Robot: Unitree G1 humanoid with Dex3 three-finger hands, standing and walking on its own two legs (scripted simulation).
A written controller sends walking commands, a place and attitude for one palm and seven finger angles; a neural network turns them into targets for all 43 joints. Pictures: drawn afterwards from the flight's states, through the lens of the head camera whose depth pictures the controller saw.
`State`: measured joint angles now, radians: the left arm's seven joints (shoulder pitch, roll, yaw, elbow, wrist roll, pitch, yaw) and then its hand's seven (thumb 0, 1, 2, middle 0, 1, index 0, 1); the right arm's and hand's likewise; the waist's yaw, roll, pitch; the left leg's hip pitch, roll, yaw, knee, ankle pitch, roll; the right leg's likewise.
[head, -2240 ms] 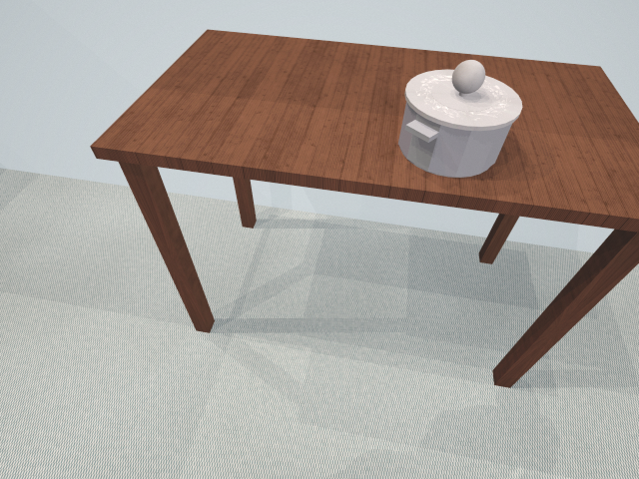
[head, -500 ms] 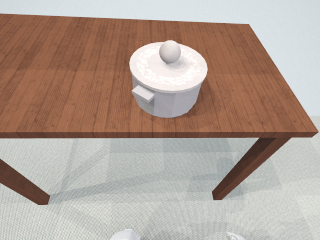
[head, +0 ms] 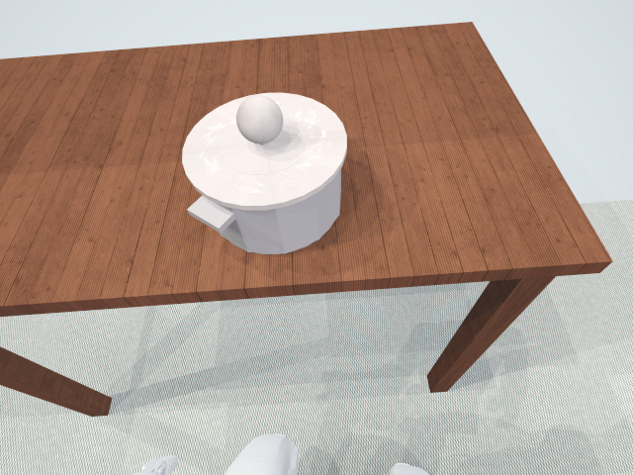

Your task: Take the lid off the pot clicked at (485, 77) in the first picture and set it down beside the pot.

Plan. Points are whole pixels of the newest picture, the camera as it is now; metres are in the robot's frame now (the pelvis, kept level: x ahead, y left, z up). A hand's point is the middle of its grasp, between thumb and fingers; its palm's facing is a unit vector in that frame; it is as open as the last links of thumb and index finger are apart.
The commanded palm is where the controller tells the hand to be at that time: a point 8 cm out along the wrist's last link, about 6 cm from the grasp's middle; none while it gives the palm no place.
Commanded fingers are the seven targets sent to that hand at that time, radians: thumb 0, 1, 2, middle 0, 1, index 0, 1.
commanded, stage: come to a stop and stand still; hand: left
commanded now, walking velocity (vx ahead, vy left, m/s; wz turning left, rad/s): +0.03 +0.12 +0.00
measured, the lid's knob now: (259, 120) +0.47 +0.08 +0.18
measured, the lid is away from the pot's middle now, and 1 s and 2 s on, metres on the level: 0.00 0.00 0.00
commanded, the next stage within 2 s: look again from close up in 0.70 s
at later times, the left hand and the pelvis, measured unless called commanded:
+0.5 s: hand out of the picture -0.01 +0.26 -0.17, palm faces +0.07 -0.98 -0.20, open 7.4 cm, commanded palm none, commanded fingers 0.00 0.90 0.90 -0.20 -0.30 -0.20 -0.30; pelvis -0.03 +0.06 +0.02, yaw +1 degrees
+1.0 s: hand out of the picture -0.04 +0.24 -0.16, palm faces +0.02 -0.98 -0.21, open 7.4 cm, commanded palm none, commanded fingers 0.00 0.90 0.90 -0.20 -0.30 -0.20 -0.30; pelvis -0.04 +0.07 +0.01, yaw +1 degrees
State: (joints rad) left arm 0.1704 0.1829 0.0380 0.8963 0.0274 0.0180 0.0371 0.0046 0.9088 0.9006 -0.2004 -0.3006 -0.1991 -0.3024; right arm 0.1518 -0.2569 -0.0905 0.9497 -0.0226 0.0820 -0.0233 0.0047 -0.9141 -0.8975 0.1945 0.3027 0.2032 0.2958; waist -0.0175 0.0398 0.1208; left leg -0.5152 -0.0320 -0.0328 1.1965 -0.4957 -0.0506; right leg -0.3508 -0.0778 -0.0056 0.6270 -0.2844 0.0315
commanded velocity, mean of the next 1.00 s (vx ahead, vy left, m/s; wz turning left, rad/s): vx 0.01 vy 0.00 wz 0.00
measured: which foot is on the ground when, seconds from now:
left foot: up 0.00-0.22, down 0.24-1.00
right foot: down 0.00-0.24, up 0.26-0.56, down 0.58-1.00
